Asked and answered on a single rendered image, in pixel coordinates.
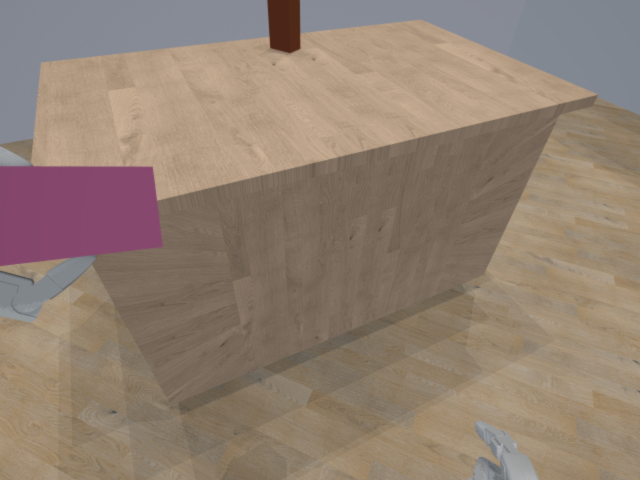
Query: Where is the robot left hand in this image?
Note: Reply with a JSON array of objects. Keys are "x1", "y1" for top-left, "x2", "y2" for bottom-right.
[{"x1": 0, "y1": 146, "x2": 97, "y2": 322}]

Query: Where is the robot right hand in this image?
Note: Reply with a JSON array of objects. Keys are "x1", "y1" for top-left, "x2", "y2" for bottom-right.
[{"x1": 468, "y1": 421, "x2": 539, "y2": 480}]

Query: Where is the table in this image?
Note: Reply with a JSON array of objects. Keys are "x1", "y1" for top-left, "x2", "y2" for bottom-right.
[{"x1": 31, "y1": 20, "x2": 598, "y2": 405}]

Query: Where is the sponge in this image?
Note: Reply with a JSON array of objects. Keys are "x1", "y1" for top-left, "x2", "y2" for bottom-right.
[{"x1": 0, "y1": 166, "x2": 163, "y2": 266}]

